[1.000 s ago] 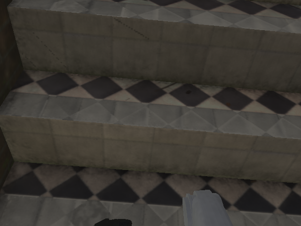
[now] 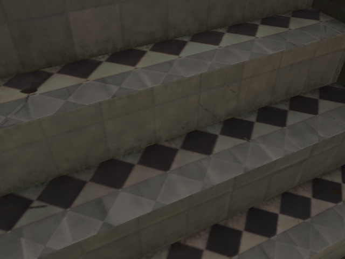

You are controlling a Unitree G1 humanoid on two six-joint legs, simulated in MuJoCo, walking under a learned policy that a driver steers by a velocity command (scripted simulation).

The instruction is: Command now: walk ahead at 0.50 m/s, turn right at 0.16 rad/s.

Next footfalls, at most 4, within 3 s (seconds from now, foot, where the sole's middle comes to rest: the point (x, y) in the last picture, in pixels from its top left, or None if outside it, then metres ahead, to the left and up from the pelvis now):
0.28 right None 0.01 -0.24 -0.92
0.86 left None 0.17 -0.04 -0.70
1.22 right None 0.17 -0.38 -0.73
1.46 left None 0.16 -0.22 -0.70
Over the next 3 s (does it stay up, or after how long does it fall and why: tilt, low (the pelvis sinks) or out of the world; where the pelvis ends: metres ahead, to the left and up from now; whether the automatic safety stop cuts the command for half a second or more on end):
stays up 0.12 -0.25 -0.10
